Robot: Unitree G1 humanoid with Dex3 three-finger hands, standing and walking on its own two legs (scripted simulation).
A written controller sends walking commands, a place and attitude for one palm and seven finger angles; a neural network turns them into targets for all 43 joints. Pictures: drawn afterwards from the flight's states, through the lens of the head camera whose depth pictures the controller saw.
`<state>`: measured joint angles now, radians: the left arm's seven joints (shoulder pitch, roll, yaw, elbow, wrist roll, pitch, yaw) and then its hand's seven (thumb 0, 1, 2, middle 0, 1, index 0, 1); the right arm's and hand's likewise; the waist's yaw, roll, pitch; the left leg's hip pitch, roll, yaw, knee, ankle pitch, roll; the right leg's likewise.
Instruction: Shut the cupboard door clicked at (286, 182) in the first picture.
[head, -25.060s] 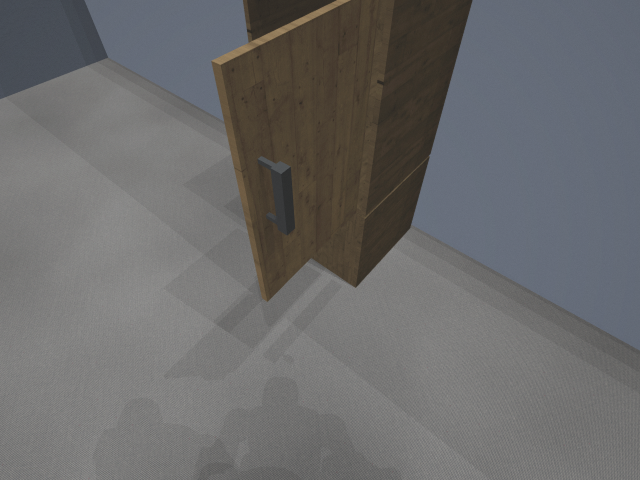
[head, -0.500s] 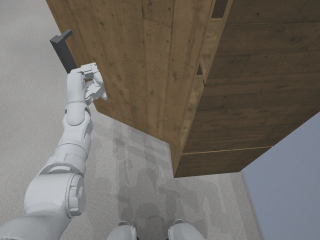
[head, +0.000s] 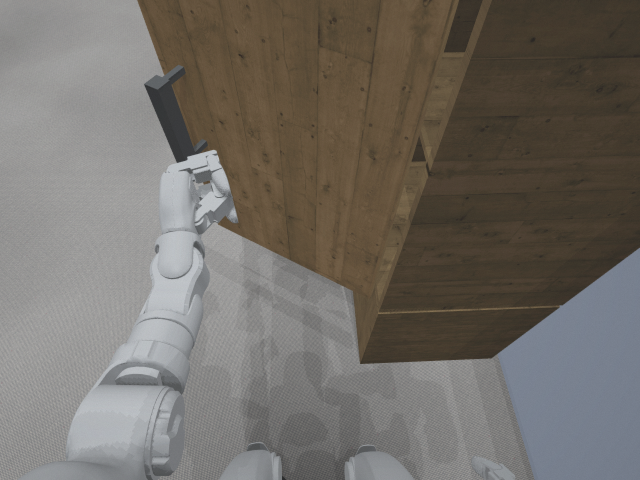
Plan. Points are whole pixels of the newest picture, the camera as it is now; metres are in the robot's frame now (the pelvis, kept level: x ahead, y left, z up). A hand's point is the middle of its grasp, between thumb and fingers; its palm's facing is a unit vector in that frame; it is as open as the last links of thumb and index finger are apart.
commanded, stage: draw the hand back to the body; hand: left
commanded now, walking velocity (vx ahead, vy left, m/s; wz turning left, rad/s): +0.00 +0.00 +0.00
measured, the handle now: (182, 119) +0.62 +0.19 +0.06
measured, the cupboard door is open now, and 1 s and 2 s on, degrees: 59 59 59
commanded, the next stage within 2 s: step back with the hand held close in 1.46 s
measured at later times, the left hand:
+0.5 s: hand (117, 265) +0.31 +0.18 +0.15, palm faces +0.07 -0.98 -0.17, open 3.0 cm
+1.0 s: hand out of the picture +0.23 +0.28 +0.22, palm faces +0.38 -0.84 -0.39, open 5.5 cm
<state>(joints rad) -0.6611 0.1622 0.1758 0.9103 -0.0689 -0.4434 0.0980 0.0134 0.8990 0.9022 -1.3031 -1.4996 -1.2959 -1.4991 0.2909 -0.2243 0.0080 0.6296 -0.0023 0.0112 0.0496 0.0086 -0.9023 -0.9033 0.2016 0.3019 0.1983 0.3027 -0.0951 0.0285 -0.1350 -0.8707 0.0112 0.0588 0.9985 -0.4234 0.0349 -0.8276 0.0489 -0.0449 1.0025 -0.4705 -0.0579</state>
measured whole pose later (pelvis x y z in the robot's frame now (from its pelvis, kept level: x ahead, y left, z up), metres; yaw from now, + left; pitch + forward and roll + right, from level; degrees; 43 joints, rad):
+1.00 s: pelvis +0.03 +0.03 +0.07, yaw +2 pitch -3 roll -1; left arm 0.41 0.37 0.26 -0.37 -0.09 0.02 0.08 0.01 0.90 0.90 -0.55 -0.68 -0.55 -0.68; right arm 0.19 -0.22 0.06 0.61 0.03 0.00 -0.05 0.02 -0.90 -0.90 0.20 0.30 0.20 0.30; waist 0.05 0.08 0.00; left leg -0.13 -0.05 0.04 0.41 -0.22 0.07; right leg -0.06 0.01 -0.04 0.37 -0.25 -0.01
